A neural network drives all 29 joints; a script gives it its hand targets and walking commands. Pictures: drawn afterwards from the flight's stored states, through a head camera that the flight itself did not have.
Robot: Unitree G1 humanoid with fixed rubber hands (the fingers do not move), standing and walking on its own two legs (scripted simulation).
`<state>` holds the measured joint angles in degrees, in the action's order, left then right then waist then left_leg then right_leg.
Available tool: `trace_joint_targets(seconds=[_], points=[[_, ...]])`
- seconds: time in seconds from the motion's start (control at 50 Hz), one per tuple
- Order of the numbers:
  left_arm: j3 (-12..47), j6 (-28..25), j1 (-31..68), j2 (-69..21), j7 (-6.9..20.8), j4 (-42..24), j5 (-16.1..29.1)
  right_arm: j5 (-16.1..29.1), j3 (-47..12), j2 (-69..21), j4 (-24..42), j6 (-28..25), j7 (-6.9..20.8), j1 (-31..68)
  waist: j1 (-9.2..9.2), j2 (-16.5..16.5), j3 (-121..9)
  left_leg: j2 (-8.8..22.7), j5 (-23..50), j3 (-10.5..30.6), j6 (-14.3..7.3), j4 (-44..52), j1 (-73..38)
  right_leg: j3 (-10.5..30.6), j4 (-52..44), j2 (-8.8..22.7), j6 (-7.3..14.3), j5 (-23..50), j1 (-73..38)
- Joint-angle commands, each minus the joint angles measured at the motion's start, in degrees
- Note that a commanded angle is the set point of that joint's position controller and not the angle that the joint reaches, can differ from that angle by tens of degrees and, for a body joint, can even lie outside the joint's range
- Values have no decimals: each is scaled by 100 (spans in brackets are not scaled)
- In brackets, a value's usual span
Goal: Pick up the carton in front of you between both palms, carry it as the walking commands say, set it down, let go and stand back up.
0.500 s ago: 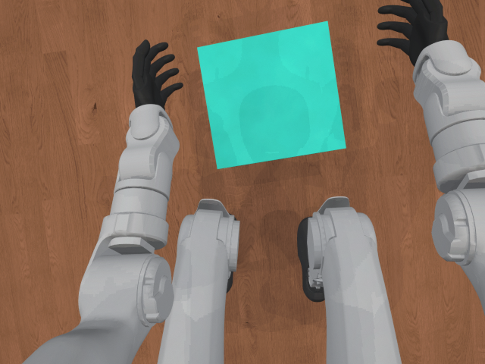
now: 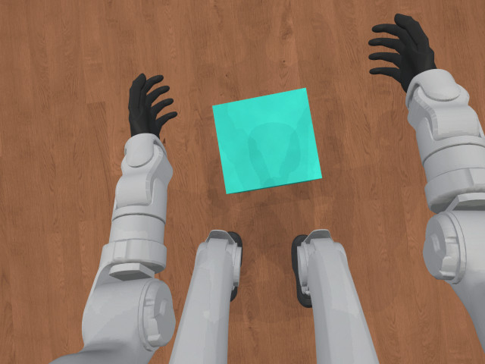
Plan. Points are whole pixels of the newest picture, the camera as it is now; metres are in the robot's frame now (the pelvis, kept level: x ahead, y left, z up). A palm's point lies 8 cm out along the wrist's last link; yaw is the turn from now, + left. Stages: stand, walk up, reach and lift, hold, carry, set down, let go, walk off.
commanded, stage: set down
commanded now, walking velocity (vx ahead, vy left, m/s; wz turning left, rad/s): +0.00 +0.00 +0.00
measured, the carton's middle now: (266, 149) +0.47 +0.00 -0.44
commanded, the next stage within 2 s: let go in 0.18 s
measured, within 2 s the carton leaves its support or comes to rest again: neither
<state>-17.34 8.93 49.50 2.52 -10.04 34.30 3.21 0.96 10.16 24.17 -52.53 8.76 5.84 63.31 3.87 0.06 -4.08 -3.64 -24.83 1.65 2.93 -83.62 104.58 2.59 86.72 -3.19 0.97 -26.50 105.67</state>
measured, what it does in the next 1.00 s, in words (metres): rises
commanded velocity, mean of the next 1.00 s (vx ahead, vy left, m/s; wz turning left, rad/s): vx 0.00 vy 0.00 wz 0.00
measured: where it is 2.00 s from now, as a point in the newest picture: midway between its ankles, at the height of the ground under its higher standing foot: (266, 280)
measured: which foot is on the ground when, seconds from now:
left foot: down 0.00-1.00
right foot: down 0.00-1.00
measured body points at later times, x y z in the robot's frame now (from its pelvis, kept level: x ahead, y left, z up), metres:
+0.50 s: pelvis +0.05 +0.00 +0.13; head +0.29 -0.02 +0.51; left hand +0.41 +0.19 +0.01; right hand +0.44 -0.23 +0.00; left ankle +0.10 +0.13 -0.53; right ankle +0.08 -0.10 -0.53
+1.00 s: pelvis +0.11 +0.02 +0.21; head +0.18 +0.01 +0.65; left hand +0.29 +0.25 +0.13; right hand +0.31 -0.22 +0.12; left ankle +0.10 +0.13 -0.53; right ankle +0.08 -0.10 -0.53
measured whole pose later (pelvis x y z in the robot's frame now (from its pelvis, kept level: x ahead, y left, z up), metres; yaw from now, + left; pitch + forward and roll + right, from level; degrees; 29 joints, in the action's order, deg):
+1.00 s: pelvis +0.11 +0.02 +0.21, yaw -2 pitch +8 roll +0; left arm -1.8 0.3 -12.9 11.6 3.6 24.7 1.3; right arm -0.8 4.6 12.0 -29.2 -0.5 2.1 -8.4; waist 2.0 -1.2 -0.2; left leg -2.3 -15.1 3.6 -0.5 -27.0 19.5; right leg 3.3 26.8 -1.4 0.0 -15.6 18.7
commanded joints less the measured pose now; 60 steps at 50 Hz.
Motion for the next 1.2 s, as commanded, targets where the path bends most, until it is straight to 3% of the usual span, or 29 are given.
trace_joint_targets(seconds=[0.0,0.2,0.28,0.38,0.48,0.58,0.8,1.02,1.18], points=[[-91,-124,732,382,60,-611,-108,-87,158,611,574,-121,35,1283,23,797,-5498,-174,1318,-712,170,970,-2434,-158,-1316,-9,-212,1904,-4377],[-177,-246,288,207,247,-486,-377,-435,416,347,366,-254,76,796,13,699,-5075,-92,1643,-570,184,2044,-3242,-63,-2364,13,-204,2281,-5143],[-74,-353,-437,306,412,-544,-581,-646,525,106,598,-304,-88,-21,-42,690,-5446,-98,1985,-552,133,2384,-3758,-9,-2725,16,-221,2926,-5981],[262,-486,-1625,643,794,-811,-808,-721,532,-373,1378,-377,-438,-1500,-73,584,-5379,-82,2154,-508,0,2899,-4528,69,-3242,47,-257,3471,-6953],[678,-605,-2434,963,1104,-1040,-646,-491,314,-490,2179,-569,-583,-2464,-33,341,-4411,37,2313,-315,-127,3477,-5683,53,-3863,60,-200,3041,-7054],[989,-772,-3521,1006,1276,-923,-396,-288,77,-577,2244,-787,-509,-3667,-82,239,-3478,152,2625,-111,-157,3946,-6713,-20,-4312,78,-162,2780,-7055],[1307,-1037,-5616,1215,1290,-1297,-202,-192,-202,-653,2487,-1097,-440,-6123,-156,-24,-2045,227,3751,95,-63,4986,-8800,-86,-5425,45,-165,3128,-8272],[1459,-801,-6099,1471,1394,-1485,-199,-136,-513,-695,3018,-833,-296,-7388,-371,65,-184,132,2672,9,-124,6119,-9621,-120,-6458,91,-205,2723,-9702],[1357,-339,-6063,1497,1384,-1439,-373,-113,-618,-673,3322,-352,-128,-7341,-303,-171,646,162,1958,-49,-165,6261,-9688,-198,-6618,109,-171,1960,-9984]])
